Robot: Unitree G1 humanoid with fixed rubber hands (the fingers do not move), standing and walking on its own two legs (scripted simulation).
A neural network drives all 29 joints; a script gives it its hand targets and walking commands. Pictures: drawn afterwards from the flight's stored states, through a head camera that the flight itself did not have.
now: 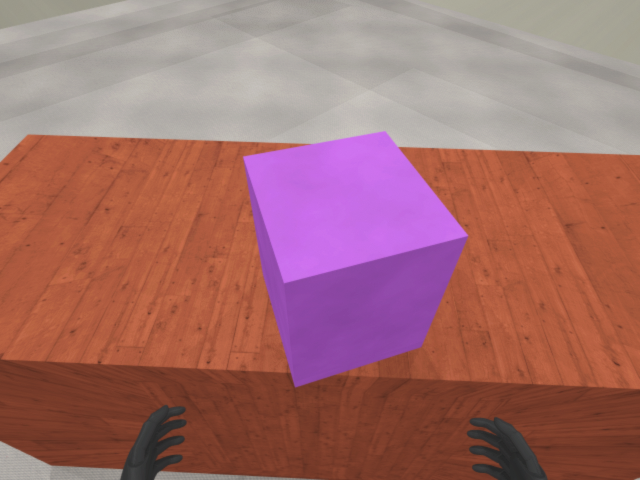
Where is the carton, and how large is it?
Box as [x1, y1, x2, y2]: [243, 131, 467, 386]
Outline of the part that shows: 385,131 243,156 262,271 295,386 421,346 466,240 466,233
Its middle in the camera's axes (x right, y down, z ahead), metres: +0.02 +0.03 +0.55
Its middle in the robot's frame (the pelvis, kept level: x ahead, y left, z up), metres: +0.40 +0.00 +0.05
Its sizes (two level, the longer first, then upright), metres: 0.210 0.200 0.250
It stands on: a pedestal, 0.70 m high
